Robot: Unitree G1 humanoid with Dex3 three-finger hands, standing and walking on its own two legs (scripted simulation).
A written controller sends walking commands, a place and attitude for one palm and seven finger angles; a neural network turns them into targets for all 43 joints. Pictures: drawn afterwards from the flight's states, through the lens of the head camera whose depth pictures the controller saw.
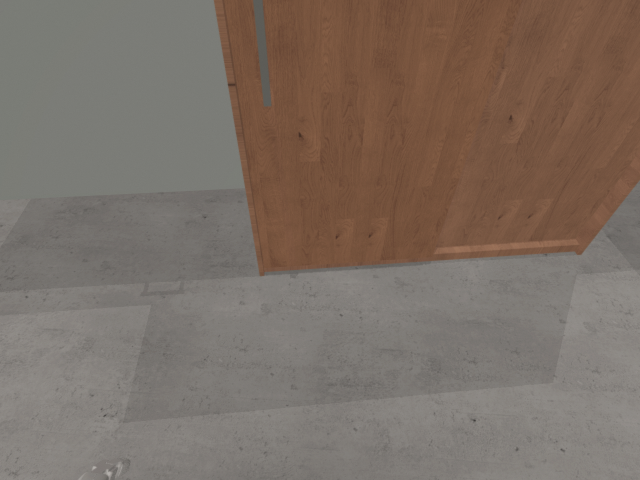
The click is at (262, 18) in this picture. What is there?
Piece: wardrobe's sliding door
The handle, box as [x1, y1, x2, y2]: [253, 0, 270, 106]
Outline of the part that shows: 253,0 264,106 270,105 270,93 262,0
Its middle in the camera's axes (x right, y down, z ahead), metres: -0.13 -0.45 +0.87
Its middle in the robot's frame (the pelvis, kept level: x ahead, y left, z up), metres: +0.96 +0.19 +0.14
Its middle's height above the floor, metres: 0.91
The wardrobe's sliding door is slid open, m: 0.00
